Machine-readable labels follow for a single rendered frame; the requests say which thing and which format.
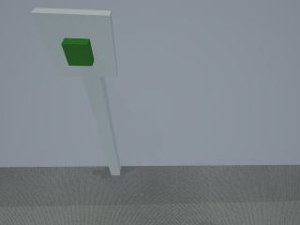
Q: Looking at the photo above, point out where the panel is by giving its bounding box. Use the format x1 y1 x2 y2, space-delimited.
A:
30 7 121 175

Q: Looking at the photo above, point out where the button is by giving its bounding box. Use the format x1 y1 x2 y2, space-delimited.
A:
61 37 95 67

